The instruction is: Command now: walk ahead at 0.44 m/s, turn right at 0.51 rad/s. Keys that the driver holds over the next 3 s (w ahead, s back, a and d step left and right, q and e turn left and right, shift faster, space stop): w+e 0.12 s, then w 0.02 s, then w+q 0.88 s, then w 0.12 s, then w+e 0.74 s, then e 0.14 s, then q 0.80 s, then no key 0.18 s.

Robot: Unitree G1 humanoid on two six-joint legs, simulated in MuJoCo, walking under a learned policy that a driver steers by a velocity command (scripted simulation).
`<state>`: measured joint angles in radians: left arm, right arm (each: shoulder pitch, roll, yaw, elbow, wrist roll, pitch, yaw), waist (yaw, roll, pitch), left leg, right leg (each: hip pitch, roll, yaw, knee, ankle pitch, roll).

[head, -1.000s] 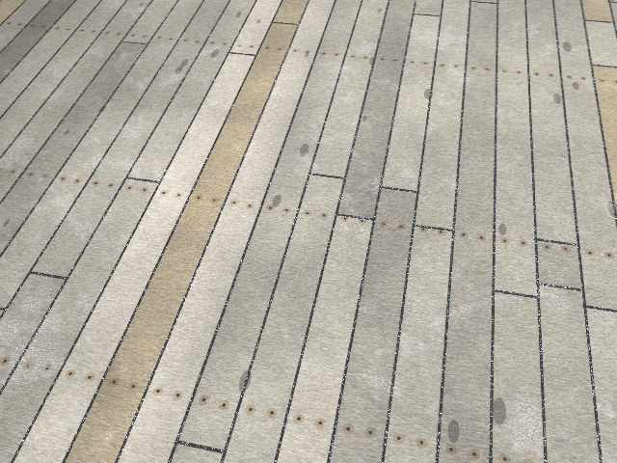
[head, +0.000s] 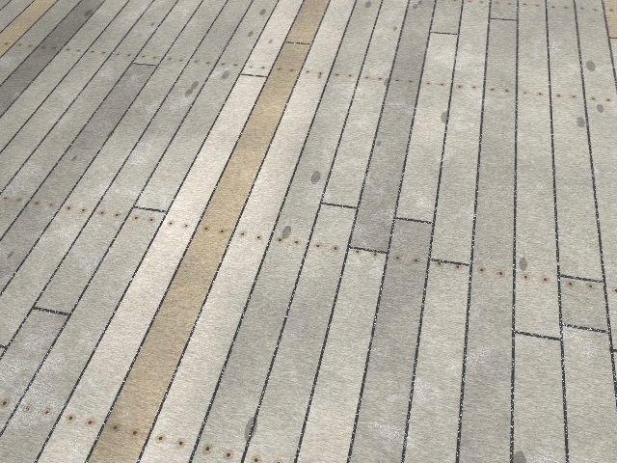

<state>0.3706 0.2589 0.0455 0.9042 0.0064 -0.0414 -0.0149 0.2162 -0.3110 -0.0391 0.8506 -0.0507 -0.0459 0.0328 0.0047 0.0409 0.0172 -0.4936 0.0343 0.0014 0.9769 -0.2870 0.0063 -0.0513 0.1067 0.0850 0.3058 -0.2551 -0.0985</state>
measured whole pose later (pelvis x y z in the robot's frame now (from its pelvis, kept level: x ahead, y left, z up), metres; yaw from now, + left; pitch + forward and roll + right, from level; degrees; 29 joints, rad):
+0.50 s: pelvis +0.29 +0.01 +0.00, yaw -1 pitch +0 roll +1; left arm 0.18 0.26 0.02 0.82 0.05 -0.05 -0.02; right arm 0.34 -0.27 -0.04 0.93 -0.01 -0.06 0.01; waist -0.02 -0.02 0.06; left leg -0.21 -0.12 -0.02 0.37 -0.16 0.10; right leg -0.50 -0.04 0.05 1.05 -0.31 -0.02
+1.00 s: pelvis +0.55 -0.04 +0.00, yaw +16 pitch +1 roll +0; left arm 0.30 0.26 0.03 0.81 0.03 -0.09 0.01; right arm 0.24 -0.32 -0.08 0.81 -0.03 0.00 0.05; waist 0.01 0.06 0.02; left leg -0.57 0.02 -0.03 1.11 -0.26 0.04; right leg -0.15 0.01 -0.11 0.33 -0.20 -0.03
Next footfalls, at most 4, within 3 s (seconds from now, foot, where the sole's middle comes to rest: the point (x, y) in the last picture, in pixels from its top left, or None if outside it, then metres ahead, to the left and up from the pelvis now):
0.28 left None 0.35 0.07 -0.78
0.76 right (399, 416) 0.60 -0.12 -0.78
1.28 left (275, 343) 0.79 0.16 -0.78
1.80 right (321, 242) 1.11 0.04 -0.78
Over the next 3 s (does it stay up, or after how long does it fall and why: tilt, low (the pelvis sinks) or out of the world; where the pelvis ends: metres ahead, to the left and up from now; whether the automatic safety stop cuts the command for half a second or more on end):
stays up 1.17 0.07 0.00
